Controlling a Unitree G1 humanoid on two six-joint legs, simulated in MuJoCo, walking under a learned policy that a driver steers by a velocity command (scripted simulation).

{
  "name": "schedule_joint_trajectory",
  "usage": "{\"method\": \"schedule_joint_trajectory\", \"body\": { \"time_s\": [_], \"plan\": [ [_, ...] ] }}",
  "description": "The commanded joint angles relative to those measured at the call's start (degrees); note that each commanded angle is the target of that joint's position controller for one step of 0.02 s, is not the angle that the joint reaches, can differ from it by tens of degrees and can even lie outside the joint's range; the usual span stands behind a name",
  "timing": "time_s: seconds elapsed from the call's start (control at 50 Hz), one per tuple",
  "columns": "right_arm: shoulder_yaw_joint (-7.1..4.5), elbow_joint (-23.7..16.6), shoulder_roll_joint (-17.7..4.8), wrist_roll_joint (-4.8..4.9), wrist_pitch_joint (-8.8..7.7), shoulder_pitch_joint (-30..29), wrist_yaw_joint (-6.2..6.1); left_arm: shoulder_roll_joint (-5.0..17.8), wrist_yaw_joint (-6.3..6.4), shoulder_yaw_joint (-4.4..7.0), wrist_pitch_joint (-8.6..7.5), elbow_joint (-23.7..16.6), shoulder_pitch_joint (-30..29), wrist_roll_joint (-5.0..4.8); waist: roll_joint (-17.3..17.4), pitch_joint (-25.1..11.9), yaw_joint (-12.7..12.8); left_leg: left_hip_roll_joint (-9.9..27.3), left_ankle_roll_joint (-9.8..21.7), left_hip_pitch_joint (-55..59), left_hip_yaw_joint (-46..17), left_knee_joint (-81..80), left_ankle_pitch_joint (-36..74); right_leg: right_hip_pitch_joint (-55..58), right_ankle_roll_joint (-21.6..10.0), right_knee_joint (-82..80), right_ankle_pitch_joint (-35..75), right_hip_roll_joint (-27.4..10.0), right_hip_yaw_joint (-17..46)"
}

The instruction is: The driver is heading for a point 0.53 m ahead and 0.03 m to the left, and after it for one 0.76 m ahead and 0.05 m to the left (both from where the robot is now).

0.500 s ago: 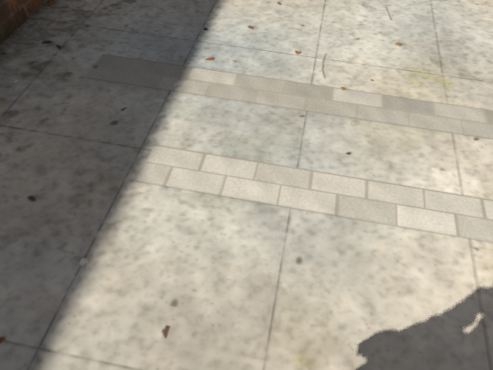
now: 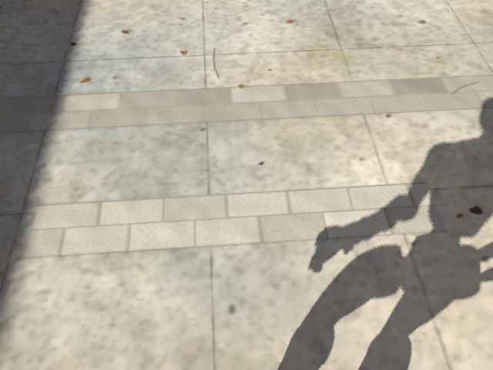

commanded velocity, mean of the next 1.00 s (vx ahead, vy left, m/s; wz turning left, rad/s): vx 0.34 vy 0.00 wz -0.15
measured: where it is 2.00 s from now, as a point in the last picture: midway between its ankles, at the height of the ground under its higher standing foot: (254, 368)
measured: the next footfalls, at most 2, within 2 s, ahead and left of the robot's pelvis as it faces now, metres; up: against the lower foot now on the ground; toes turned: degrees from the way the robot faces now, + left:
left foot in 0.36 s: +0.41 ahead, +0.13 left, +0.00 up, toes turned -10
right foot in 0.80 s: +0.56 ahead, -0.13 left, +0.00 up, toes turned -10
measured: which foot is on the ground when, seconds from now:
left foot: up 0.00-0.34, down 0.36-0.82, up 0.84-1.00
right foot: down 0.00-0.36, up 0.38-0.78, down 0.80-1.00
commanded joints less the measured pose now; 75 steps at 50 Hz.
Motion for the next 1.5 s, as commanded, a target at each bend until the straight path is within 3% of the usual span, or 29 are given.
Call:
{"method": "schedule_joint_trajectory", "body": {
  "time_s": [0.02,0.08,0.16,0.24,0.3,0.34,0.36,0.38,0.4,0.42,0.44,0.5,0.6,0.7,0.78,0.82,0.84,0.88,0.94,1.0,1.16,1.18,1.2,1.22,1.24,1.26,1.3,1.36,1.5],
  "plan": [
    [-2.29,-3.88,-7.05,-1.19,0.5,3.52,-0.37,5.92,0.6,0.93,-1.64,-4.66,-1.72,0.0,0.42,-4.64,-2.7,4.47,-1.38,-9.76,-3.12,-6.27,3.2,7.56,-10.71,-16.41,7.99,-16.24,22.62],
    [-1.96,-7.21,-5.67,-2.55,1.61,-3.85,-0.97,8.64,2.07,1.52,-1.55,-4.22,2.25,-0.16,-1.18,-2.34,-1.03,3.43,-4.25,-11.26,-0.88,-17.55,11.4,2.48,-10.01,-17.42,10.44,-13.82,18.19],
    [-1.03,-10.06,-3.67,-2.0,1.15,-12.67,-0.37,8.92,2.98,1.55,-0.68,-3.55,6.95,-0.59,-3.82,-2.03,2.77,-0.39,-4.38,-8.04,0.17,-36.21,26.43,2.06,-5.83,-15.47,6.65,-10.46,15.15],
    [-0.69,-11.96,-4.53,-1.19,0.24,-17.38,1.13,7.5,3.01,0.95,-0.51,-1.45,11.52,-0.74,-5.18,-2.32,5.39,-1.17,-2.92,-7.51,0.01,-42.43,29.18,9.05,-5.04,-12.2,5.38,-13.51,17.95],
    [-1.01,-13.09,-6.43,-1.15,-0.6,-18.0,2.0,8.24,3.41,1.07,0.17,-0.78,13.38,-0.2,-6.25,-2.45,4.76,-1.97,-0.56,-8.56,0.32,-45.27,20.85,17.35,-4.71,-7.47,11.67,-17.07,21.7],
    [-1.93,-11.41,-8.44,-1.24,-1.06,-10.71,1.87,8.6,3.47,1.04,0.57,-1.25,11.87,-0.08,-7.58,-5.63,0.45,-3.85,2.4,1.14,2.33,-48.39,18.19,19.03,-3.25,-1.0,26.34,-15.71,20.8],
    [-2.83,-9.62,-10.72,-1.94,-1.25,-1.97,1.58,7.21,3.19,0.34,0.45,-2.21,10.3,0.32,-6.65,-12.74,-3.79,-0.01,5.76,15.12,-0.91,-45.89,20.96,14.82,-1.74,9.32,29.02,-12.99,18.43],
    [-4.1,-8.3,-15.22,-2.74,-1.08,7.79,1.26,4.33,2.97,-0.68,-0.13,-3.29,13.53,0.4,1.98,-22.04,-5.52,11.24,12.74,37.14,-16.99,-44.5,20.21,-1.75,2.09,27.92,15.23,-6.39,13.03],
    [-4.39,-5.45,-14.62,-1.63,-0.17,12.11,2.03,2.47,2.76,-1.56,-0.87,-2.17,19.71,-0.59,16.22,-26.3,-4.35,19.91,18.51,47.54,-37.66,-50.93,9.02,-17.04,4.72,42.05,-23.31,-1.09,10.84],
    [-2.99,-5.87,-9.46,-0.2,0.2,10.72,2.07,7.79,2.71,-0.59,-1.17,-2.47,15.11,-1.5,9.85,-18.56,-5.73,18.41,15.84,43.46,-37.11,-53.41,-1.63,-24.17,4.29,47.09,-22.82,-4.6,13.42],
    [-2.33,-6.72,-7.43,-0.22,0.74,6.13,1.85,9.06,2.66,-0.28,-1.36,-3.91,9.12,-1.54,5.04,-10.37,-5.41,16.04,13.35,34.91,-28.89,-55.16,-0.57,-26.04,4.28,46.84,-17.44,-7.17,11.1],
    [-1.13,-7.45,-5.29,-1.98,1.15,0.13,2.03,6.66,2.75,-0.12,-1.3,-5.13,5.63,0.07,3.11,-2.97,-0.98,10.36,11.62,18.59,-16.51,-59.74,18.8,-19.88,5.15,38.54,-9.55,-12.14,7.23],
    [-1.59,-5.25,-7.96,-1.57,1.53,-0.08,1.29,1.83,3.14,-1.58,-0.49,-6.1,4.39,0.87,4.56,-5.58,0.73,6.88,11.1,12.93,-2.1,-58.68,52.59,-12.15,8.26,21.07,-2.28,-11.43,3.07],
    [-1.49,-2.6,-8.87,-0.73,3.26,3.94,0.52,2.94,2.4,-1.58,-0.24,-7.44,-2.86,0.66,5.2,-7.09,-2.0,6.19,8.82,15.38,-0.2,-57.0,45.51,-5.52,7.51,6.49,11.36,-8.52,2.69],
    [-1.2,-1.59,-8.42,0.12,4.24,3.14,0.35,5.75,2.31,-0.37,-0.79,-6.83,-0.81,1.83,3.63,-7.36,0.89,5.46,5.92,16.67,-3.41,-48.34,37.77,2.86,4.3,-4.02,15.05,-7.56,3.12],
    [0.15,-1.95,-4.55,-1.88,3.34,9.45,0.72,12.24,3.54,1.11,-0.56,-6.82,4.02,3.15,-7.31,-15.71,-0.38,-1.85,0.63,2.69,-0.88,-33.15,11.65,26.04,-3.25,2.09,54.14,-22.18,13.74],
    [1.01,-1.78,-2.96,-1.02,3.65,12.05,0.51,10.24,3.78,0.82,0.74,-6.66,6.3,2.51,-14.68,-22.64,1.33,-5.01,-2.07,-4.26,0.73,-19.85,-15.83,31.67,-11.2,1.59,55.29,-31.15,22.47],
    [-1.22,-3.47,-9.27,0.39,5.86,6.04,-0.06,8.78,3.82,0.39,1.98,-6.94,4.72,0.93,-8.22,-17.41,2.44,-3.29,-3.64,-11.25,-0.81,-6.48,-20.04,23.94,-9.89,-3.9,33.57,-29.27,21.89],
    [-1.91,-3.76,-7.51,-0.24,9.92,6.08,-1.81,7.63,4.3,0.0,2.37,-7.77,-4.74,1.47,-8.27,-9.04,-1.55,-0.35,-5.7,-6.92,0.1,-6.35,-9.66,5.57,-6.58,-11.85,8.76,-24.44,13.2],
    [-2.06,-5.04,-5.76,-0.62,11.04,6.66,-2.12,7.3,4.7,0.18,2.45,-7.07,-7.52,2.09,-9.57,-7.87,-2.69,-0.42,-5.59,-2.16,2.8,-11.23,-4.63,-0.41,-6.51,-13.88,5.62,-22.52,6.21],
    [-2.69,-8.03,-6.63,-0.94,10.95,5.76,0.59,10.18,5.43,1.26,3.95,-4.82,-8.16,-0.23,-7.58,-10.04,-3.53,-1.25,-0.17,9.24,7.1,-35.41,5.42,3.3,-2.88,-8.34,2.28,-24.93,1.13],
    [-3.24,-7.44,-7.49,-1.32,11.04,7.39,0.69,8.98,5.33,1.12,4.25,-4.06,-6.88,-0.72,-5.38,-9.03,-3.84,-2.37,1.73,12.22,6.5,-40.44,7.61,1.2,0.15,-4.07,-2.55,-22.89,-1.03],
    [-4.18,-7.96,-10.74,-1.72,11.04,8.01,0.24,6.51,4.96,0.76,4.65,-3.02,-3.83,-0.37,4.58,-5.9,-2.88,3.23,5.24,14.41,-4.03,-49.81,13.79,-5.13,5.42,7.6,-10.24,-17.74,-6.29],
    [-5.35,-10.59,-17.78,-1.83,11.11,6.22,-0.66,4.42,4.86,0.22,4.6,-5.67,-4.99,1.49,20.11,-2.46,-1.09,17.41,14.55,16.33,-26.05,-54.98,23.99,-20.76,11.01,22.23,-27.37,-7.79,-8.58],
    [-4.94,-11.11,-16.93,-4.12,9.64,7.52,-0.3,6.52,5.19,0.94,4.26,-7.47,-12.15,1.68,14.49,-4.13,-4.91,18.47,18.77,11.37,-28.98,-57.61,20.75,-21.04,9.92,33.21,-29.1,-6.38,1.91],
    [-4.64,-11.45,-15.6,-4.14,8.27,4.55,-0.27,7.22,5.29,1.36,4.33,-7.29,-11.14,0.63,11.23,-4.05,-2.5,15.41,16.03,11.06,-23.82,-57.32,17.6,-21.34,8.74,36.38,-23.62,-7.47,4.53],
    [-3.9,-12.93,-12.07,-1.39,7.45,-1.62,-0.72,8.5,6.07,2.23,4.62,-4.48,-7.17,1.13,7.42,-4.85,0.15,10.77,10.02,11.99,-17.38,-55.43,15.67,-21.12,8.55,36.24,-14.97,-8.62,5.5],
    [-3.05,-13.35,-9.96,-1.16,7.69,-0.38,-1.47,7.22,5.86,2.21,4.1,-4.38,-6.2,0.93,6.55,-7.89,0.41,8.53,10.14,13.85,-14.92,-53.79,23.53,-18.17,9.71,37.13,-10.17,-7.17,5.4],
    [-4.14,-14.59,-12.25,-0.94,8.91,1.1,-2.27,5.8,4.7,1.02,3.02,-5.16,-8.42,0.18,8.59,-7.99,-1.77,7.63,11.22,16.74,-18.55,-52.07,20.64,-12.62,11.76,17.44,-9.66,-6.09,6.19]
  ]
}}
